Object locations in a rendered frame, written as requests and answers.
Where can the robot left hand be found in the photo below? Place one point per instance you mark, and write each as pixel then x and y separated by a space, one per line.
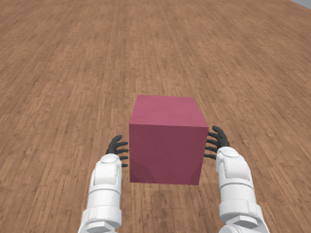
pixel 112 149

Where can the robot right upper arm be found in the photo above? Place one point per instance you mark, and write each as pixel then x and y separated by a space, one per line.
pixel 233 228

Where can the robot right hand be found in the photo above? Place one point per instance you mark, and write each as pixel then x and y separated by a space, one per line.
pixel 222 141

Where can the right robot forearm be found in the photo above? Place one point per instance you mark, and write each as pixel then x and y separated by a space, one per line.
pixel 238 200

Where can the carton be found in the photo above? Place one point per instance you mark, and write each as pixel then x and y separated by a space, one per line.
pixel 167 140

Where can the left robot forearm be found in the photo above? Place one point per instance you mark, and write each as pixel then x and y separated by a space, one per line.
pixel 103 213

